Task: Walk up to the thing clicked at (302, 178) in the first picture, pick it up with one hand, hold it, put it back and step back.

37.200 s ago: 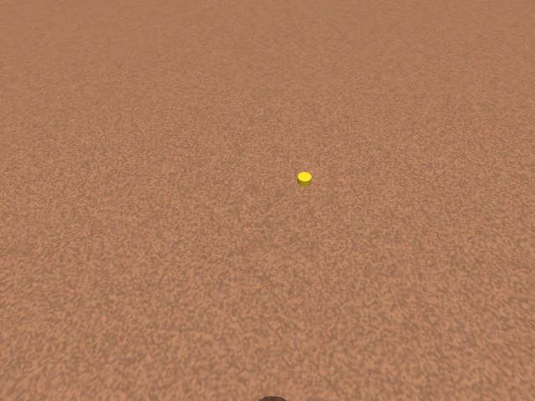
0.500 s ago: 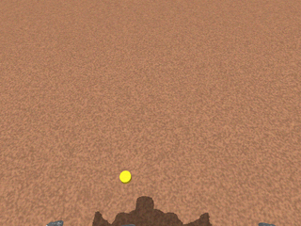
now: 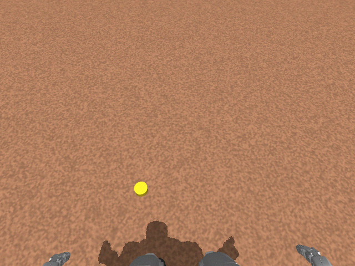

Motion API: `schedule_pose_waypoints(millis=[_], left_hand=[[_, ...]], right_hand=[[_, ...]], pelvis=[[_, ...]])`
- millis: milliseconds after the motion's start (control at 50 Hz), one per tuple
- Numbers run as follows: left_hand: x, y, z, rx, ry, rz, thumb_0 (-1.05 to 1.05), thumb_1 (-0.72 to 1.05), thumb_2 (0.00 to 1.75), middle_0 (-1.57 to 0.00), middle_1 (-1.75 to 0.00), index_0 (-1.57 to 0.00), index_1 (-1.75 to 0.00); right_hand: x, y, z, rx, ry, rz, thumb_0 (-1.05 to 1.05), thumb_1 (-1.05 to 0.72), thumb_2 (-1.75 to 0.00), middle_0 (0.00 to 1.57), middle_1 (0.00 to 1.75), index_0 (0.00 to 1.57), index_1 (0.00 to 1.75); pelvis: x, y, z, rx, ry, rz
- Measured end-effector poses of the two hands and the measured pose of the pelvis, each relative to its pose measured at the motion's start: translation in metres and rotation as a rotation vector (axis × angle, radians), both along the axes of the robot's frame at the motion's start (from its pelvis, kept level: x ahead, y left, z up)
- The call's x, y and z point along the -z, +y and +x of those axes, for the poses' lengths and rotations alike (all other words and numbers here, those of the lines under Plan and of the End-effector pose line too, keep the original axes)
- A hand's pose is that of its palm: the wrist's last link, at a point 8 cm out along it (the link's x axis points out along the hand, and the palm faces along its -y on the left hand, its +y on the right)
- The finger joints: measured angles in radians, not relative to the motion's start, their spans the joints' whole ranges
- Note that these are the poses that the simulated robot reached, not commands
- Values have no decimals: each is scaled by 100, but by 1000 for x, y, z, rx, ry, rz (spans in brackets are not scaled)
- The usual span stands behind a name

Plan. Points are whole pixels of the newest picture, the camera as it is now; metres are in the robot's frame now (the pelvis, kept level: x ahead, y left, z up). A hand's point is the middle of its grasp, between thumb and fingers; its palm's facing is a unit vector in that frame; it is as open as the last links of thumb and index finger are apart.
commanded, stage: step back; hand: left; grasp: from above
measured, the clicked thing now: (141, 189) +0.53 +0.21 -0.74
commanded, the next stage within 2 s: none
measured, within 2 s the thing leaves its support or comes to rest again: neither
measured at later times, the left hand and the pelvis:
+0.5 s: hand out of the picture -0.01 +0.25 -0.15, palm faces +0.04 -0.93 -0.37, open 7.4 cm; pelvis -0.14 -0.01 -0.01, yaw +4 degrees
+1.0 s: hand out of the picture -0.26 +0.21 -0.14, palm faces -0.01 -0.92 -0.40, open 7.4 cm; pelvis -0.32 -0.06 -0.01, yaw -1 degrees
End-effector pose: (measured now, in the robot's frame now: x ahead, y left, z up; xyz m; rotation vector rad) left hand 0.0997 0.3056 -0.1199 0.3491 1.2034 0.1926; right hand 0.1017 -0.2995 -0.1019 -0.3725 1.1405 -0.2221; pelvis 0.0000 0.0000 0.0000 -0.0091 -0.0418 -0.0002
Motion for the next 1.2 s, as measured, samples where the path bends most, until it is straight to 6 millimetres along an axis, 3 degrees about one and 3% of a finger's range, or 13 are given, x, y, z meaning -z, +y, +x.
schedule_pose_waypoints(millis=[140, 220, 320, 400, 480, 540, 660, 780, 880, 960, 1040, 1200], left_hand=[[-11, -18, -46, 5, -21, 39, 0, 90, 90, -20, -30, -20, -30], [-27, -25, -72, -16, -36, 45, 0, 90, 90, -20, -30, -20, -30], [-37, -26, -86, -18, -82, 52, 1, 90, 90, -21, -30, -20, -30], [-33, -22, -95, -13, -138, 46, 0, 90, 90, -21, -30, -20, -30], [-16, -12, -116, -17, -170, 17, 0, 90, 90, -20, -30, -20, -30], [-6, -8, -142, -35, -143, -9, 0, 90, 90, -20, -30, -20, -30], [-10, -6, -197, -75, -94, -33, 0, 90, 90, -20, -30, -20, -30], [-5, -8, -258, -66, -20, 3, 0, 90, 90, -20, -30, -20, -30], [-1, -23, -303, -27, 20, 33, 0, 90, 90, -20, -30, -20, -30], [-9, -44, -343, -25, 16, 40, 0, 90, 90, -20, -30, -20, -30], [-27, -54, -376, -41, 7, 50, 0, 90, 90, -20, -30, -20, -30], [-37, -51, -391, -30, -121, 83, 1, 90, 90, -21, -30, -20, -30]], right_hand=[[22, -26, -30, 19, -22, 41, 1, -90, -90, 21, 30, 21, 31], [15, -32, -54, 23, 3, 50, 1, -90, -90, 21, 30, 21, 30], [11, -40, -92, 4, 56, 24, 1, -90, -90, 21, 30, 21, 30], [12, -40, -123, -23, 105, -7, 1, -90, -90, 20, 30, 20, 30], [13, -30, -148, -48, 107, -32, 1, -90, -90, 20, 30, 20, 30], [5, -17, -170, -56, 92, -25, 1, -90, -90, 20, 30, 20, 30], [-18, -10, -198, -67, 56, -32, 1, -90, -90, 21, 30, 21, 31], [-21, -20, -208, -72, -48, -37, 1, -90, -90, 21, 30, 21, 31], [-6, -42, -233, -68, -115, -17, 1, -90, -90, 21, 30, 21, 31], [11, -61, -269, -32, -105, 11, 1, -90, -90, 21, 30, 21, 31], [10, -67, -317, -4, -43, 38, 1, -90, -90, 20, 30, 21, 30], [20, -74, -417, -26, 115, 7, 1, -90, -90, 20, 30, 20, 30]], pelvis=[[10, -20, -36, 5, -22, -17], [-1, -26, -53, 13, -15, 35], [-6, -26, -79, -15, 18, 36], [-2, -22, -106, -53, 22, 21], [8, -14, -136, -83, 5, 12], [6, -10, -156, -66, -19, 32], [-9, -11, -188, -60, 0, -25], [-5, -21, -231, -15, 4, -13], [9, -38, -274, 27, -6, 5], [13, -51, -308, 6, -31, -23], [0, -58, -330, 18, -18, 48], [1, -60, -388, -66, 14, 31]])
